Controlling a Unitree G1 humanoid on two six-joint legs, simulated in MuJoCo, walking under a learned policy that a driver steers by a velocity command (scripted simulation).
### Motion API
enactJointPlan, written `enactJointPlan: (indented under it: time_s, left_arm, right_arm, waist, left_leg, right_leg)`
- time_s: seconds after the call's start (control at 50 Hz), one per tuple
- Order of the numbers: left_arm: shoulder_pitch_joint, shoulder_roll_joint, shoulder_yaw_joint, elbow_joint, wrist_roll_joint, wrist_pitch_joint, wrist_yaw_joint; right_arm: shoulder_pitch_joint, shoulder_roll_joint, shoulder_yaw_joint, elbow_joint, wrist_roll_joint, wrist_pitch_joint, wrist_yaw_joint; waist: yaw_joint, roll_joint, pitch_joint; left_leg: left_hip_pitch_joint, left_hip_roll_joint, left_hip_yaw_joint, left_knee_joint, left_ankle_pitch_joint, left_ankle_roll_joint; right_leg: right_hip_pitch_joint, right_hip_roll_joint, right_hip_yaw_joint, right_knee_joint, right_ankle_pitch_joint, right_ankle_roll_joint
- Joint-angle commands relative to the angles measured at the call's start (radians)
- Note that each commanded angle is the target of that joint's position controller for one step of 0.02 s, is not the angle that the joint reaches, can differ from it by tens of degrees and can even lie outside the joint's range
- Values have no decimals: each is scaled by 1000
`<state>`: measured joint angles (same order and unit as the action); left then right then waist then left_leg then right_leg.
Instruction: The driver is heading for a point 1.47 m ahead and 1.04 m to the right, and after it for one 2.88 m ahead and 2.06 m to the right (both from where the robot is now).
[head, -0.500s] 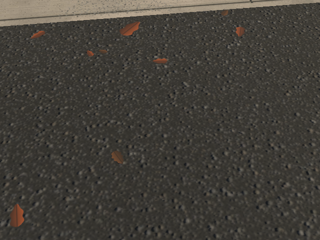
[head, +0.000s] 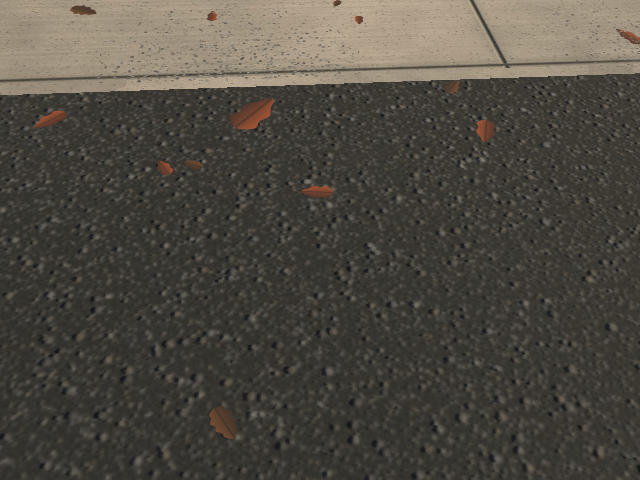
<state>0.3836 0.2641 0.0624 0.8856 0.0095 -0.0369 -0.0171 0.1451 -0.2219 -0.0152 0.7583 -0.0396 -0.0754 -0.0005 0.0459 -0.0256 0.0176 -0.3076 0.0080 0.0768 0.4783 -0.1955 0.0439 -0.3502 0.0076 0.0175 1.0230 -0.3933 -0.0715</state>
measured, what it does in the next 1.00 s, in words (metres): walks ahead, turning right: right foot, then left foot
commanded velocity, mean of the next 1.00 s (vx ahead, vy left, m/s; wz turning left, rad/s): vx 0.50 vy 0.00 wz -0.56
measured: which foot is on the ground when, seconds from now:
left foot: down 0.00-0.42, up 0.44-0.92, down 0.94-1.00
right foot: up 0.00-0.38, down 0.40-0.94, up 0.96-1.00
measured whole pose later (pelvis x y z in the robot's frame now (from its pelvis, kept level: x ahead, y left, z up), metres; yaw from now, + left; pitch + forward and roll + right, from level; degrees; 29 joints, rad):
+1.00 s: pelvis +0.51 -0.13 -0.02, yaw -36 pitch +2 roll +0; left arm 0.41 0.31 0.07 0.82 0.01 -0.03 0.00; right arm 0.07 -0.26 -0.02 0.67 -0.05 -0.06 -0.01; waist 0.08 -0.02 0.04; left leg -0.45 -0.01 0.02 0.58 -0.15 0.03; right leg -0.18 0.13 0.16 0.93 -0.47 -0.09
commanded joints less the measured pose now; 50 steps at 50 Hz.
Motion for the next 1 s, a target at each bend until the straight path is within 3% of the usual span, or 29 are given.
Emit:
enactJointPlan:
  time_s: [0.02, 0.08, 0.18, 0.24, 0.3, 0.36, 0.38, 0.4, 0.42, 0.44, 0.46, 0.48, 0.5, 0.54, 0.58, 0.62, 0.7, 0.8, 0.84, 0.88, 0.9, 0.92, 0.94, 0.96, 0.98, 1.0]
  left_arm:
    - [1, 58, 19, -63, 21, 15, -17]
    - [-67, 40, 18, -94, 23, 33, -32]
    - [-231, 26, 6, -156, 24, 38, -50]
    - [-336, 16, -8, -197, 26, 34, -63]
    - [-392, 28, -10, -227, 31, 33, -67]
    - [-332, 53, 2, -223, 36, 33, -53]
    - [-239, 71, 13, -200, 36, 26, -45]
    - [-80, 97, 31, -149, 43, 16, -31]
    - [46, 200, 64, -121, 52, 14, -13]
    - [-11, 301, 87, -146, 21, 23, -8]
    - [13, 284, 85, -152, 3, 34, -2]
    - [-28, 236, 72, -136, 1, 33, 8]
    - [-67, 177, 55, -130, -2, 27, 12]
    - [-134, 128, 37, -140, -7, 11, 16]
    - [-115, 134, 36, -136, -11, -9, 9]
    - [-83, 157, 42, -128, -9, -16, 6]
    - [0, 159, 43, -112, -10, -16, 7]
    - [85, 172, 46, -101, -1, -14, 17]
    - [90, 183, 48, -104, 5, -12, 24]
    - [42, 199, 51, -118, 7, -13, 30]
    - [10, 209, 53, -127, 8, -15, 27]
    - [-9, 208, 51, -128, 2, -20, 20]
    - [-7, 160, 37, -143, -9, -29, 10]
    - [49, 56, 12, -177, -31, -31, 11]
    - [105, 122, 19, -180, -5, -21, 16]
    - [61, 153, 25, -152, 12, -7, 18]
  right_arm:
    - [105, -96, -31, -8, 13, -18, -9]
    - [147, -112, -41, 19, 24, -39, -10]
    - [197, -114, -46, 57, 19, -37, -9]
    - [220, -140, -54, 74, 19, -34, -11]
    - [262, -164, -62, 99, 18, -21, -17]
    - [270, -208, -71, 114, 16, 0, -24]
    - [269, -223, -75, 115, 16, 11, -24]
    - [258, -227, -74, 107, 20, 20, -23]
    - [271, -175, -60, 66, 25, 17, -18]
    - [251, -115, -53, -8, 25, 8, -2]
    - [135, -177, -60, -36, 15, -2, 3]
    - [105, -148, -50, -43, 28, -13, 6]
    - [130, -140, -46, -26, 28, -19, 3]
    - [168, -137, -46, -15, -5, 11, 4]
    - [176, -126, -45, -18, -14, 40, 11]
    - [123, -113, -42, -38, -11, 51, 15]
    - [-48, -113, -37, -93, -6, 51, 18]
    - [-194, -112, -25, -145, 5, 36, 27]
    - [-216, -122, -23, -163, 10, 27, 27]
    - [-147, -144, -29, -152, 13, 19, 22]
    - [-66, -163, -38, -128, 14, 15, 14]
    - [59, -187, -50, -93, 12, 5, 2]
    - [202, -247, -66, -78, -7, -7, -14]
    - [270, -327, -81, -85, -29, -2, -27]
    - [219, -324, -87, -81, -10, 13, -22]
    - [145, -218, -66, -99, 0, 19, -17]
  waist:
    - [-43, 148, 2]
    - [-34, 117, 0]
    - [-54, 105, 42]
    - [-78, 108, 67]
    - [-92, 101, 79]
    - [-53, 128, 18]
    - [-12, 127, -40]
    - [61, 87, -132]
    - [101, -35, -243]
    - [32, -229, -307]
    - [85, -60, -270]
    - [50, -16, -144]
    - [-3, 38, -56]
    - [-68, 30, -32]
    - [-81, 18, -46]
    - [-71, 11, -25]
    - [-11, -20, 19]
    - [47, -32, 21]
    - [46, -42, 21]
    - [0, -57, 12]
    - [-39, -60, -16]
    - [-104, -21, -76]
    - [-164, 64, -196]
    - [-145, 245, -299]
    - [-84, 309, -310]
    - [-68, 140, -164]
  left_leg:
    - [209, 261, -251, -309, 25, 83]
    - [227, 259, -144, -324, 204, 97]
    - [250, 240, 2, -335, 281, 103]
    - [256, 245, 69, -334, 303, 92]
    - [337, 268, 114, -287, 416, 77]
    - [408, 273, 168, -79, 850, 57]
    - [406, 270, 177, 77, 924, 55]
    - [315, 250, 196, 308, 816, 32]
    - [39, 204, 199, 622, 433, -8]
    - [-343, -18, 82, 950, -341, -66]
    - [-449, 16, -93, 983, -282, -61]
    - [-469, 65, -102, 935, -191, -51]
    - [-406, 102, -101, 818, -143, -48]
    - [-284, 124, -111, 714, -134, -64]
    - [-256, 114, -95, 661, -125, -81]
    - [-287, 110, -83, 584, -62, -95]
    - [-375, 96, -86, 389, 95, -109]
    - [-377, 44, -88, 210, 160, -97]
    - [-332, 23, -95, 151, 137, -82]
    - [-182, 0, -103, 77, 82, -57]
    - [-48, -27, -92, 52, 39, -41]
    - [131, -34, -84, -11, 51, -19]
    - [358, 118, -230, -51, -73, 27]
    - [590, 389, -611, -129, -224, 96]
    - [543, 453, -888, -202, -296, 167]
    - [411, 412, -749, -209, -351, 156]
  right_leg:
    - [-266, -84, 28, 94, 86, 14]
    - [-317, -91, 18, 100, 170, 35]
    - [-380, -97, -13, -72, 323, 54]
    - [-315, -88, -69, -247, 382, 32]
    - [-275, -63, -123, -346, 310, -11]
    - [-136, 27, -183, -392, 155, -74]
    - [-33, 69, -187, -419, 116, -101]
    - [183, 96, -164, -501, 156, -132]
    - [469, -97, 114, -546, 6, -198]
    - [668, -342, 678, -685, 68, -327]
    - [645, -341, 660, -737, 187, -327]
    - [531, -324, 509, -731, 286, -310]
    - [384, -270, 406, -743, 409, -260]
    - [238, -180, 290, -769, 513, -219]
    - [195, -150, 260, -784, 572, -225]
    - [170, -127, 248, -810, 523, -218]
    - [220, -108, 274, -821, 464, -184]
    - [327, -118, 315, -749, 571, -167]
    - [348, -132, 345, -710, 622, -154]
    - [310, -134, 367, -665, 659, -117]
    - [270, -119, 367, -602, 736, -96]
    - [229, -69, 334, -454, 773, -71]
    - [124, -1, 271, -208, 618, -43]
    - [-146, 134, 143, 72, -1, -11]
    - [-276, 113, 112, 206, -147, -14]
    - [-300, 41, 113, 247, -58, -14]
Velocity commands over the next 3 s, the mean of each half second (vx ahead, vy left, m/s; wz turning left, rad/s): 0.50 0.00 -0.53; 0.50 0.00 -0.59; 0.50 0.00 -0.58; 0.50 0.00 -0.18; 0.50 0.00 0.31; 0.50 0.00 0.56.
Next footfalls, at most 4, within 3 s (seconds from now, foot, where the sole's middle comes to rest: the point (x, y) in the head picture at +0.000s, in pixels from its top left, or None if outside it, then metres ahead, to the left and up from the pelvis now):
0.40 right None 0.33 -0.14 -0.78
0.94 left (388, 396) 0.68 -0.12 -0.78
1.46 right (543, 394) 0.71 -0.47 -0.78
2.02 left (590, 285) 1.03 -0.66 -0.78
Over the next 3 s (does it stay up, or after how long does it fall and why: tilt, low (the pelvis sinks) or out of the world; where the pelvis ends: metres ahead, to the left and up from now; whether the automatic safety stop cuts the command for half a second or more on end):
stays up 1.18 -0.94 -0.01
